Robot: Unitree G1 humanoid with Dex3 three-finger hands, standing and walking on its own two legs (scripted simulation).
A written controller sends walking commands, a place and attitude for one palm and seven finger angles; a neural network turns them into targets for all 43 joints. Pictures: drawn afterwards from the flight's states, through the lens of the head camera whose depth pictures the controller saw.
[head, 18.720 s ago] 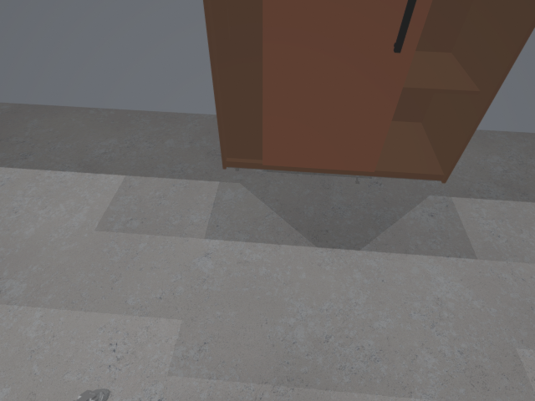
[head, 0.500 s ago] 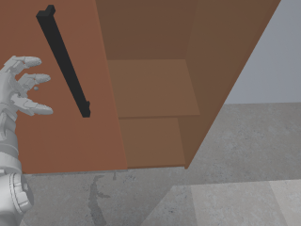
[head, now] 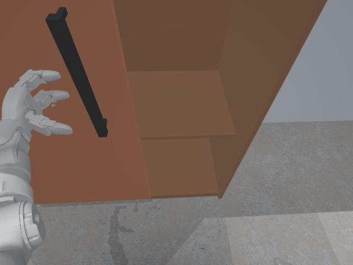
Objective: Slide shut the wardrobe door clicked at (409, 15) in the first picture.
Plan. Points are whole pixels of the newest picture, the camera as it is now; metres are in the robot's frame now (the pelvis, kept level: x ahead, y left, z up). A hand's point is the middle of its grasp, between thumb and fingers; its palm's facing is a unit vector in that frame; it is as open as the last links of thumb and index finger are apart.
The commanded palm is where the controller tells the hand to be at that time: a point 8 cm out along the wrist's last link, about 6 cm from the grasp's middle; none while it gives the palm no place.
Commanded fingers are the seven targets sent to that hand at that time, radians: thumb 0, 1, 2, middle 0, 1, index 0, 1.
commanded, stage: move the hooked fingers beside the handle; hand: left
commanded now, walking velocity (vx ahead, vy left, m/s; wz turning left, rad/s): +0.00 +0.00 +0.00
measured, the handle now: (87, 85) +0.49 +0.21 +0.13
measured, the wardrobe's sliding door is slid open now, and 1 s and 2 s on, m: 0.39 0.39 0.39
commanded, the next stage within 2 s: feel for the door with the fingertips in 0.10 s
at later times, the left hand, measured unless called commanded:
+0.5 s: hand (67, 108) +0.42 +0.23 +0.13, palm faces +0.02 -1.00 -0.02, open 14.0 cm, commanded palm +0.39 +0.28 +0.13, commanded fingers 0.00 -0.50 0.30 -0.30 -1.20 -0.30 -1.20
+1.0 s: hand (68, 103) +0.43 +0.23 +0.14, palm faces +0.05 -1.00 -0.02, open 14.0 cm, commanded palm +0.41 +0.28 +0.13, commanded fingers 0.00 -0.50 0.30 -0.30 -1.20 -0.30 -1.20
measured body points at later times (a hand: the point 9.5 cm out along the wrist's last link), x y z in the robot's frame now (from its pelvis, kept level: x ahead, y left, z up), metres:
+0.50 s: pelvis +0.00 +0.00 +0.00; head +0.04 +0.00 +0.45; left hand +0.42 +0.29 +0.13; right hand +0.07 -0.27 -0.11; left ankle -0.03 +0.10 -0.73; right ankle +0.00 -0.12 -0.73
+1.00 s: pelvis +0.00 -0.01 +0.00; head +0.04 -0.01 +0.45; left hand +0.42 +0.28 +0.14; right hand +0.07 -0.28 -0.11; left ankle -0.03 +0.10 -0.73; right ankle +0.00 -0.12 -0.73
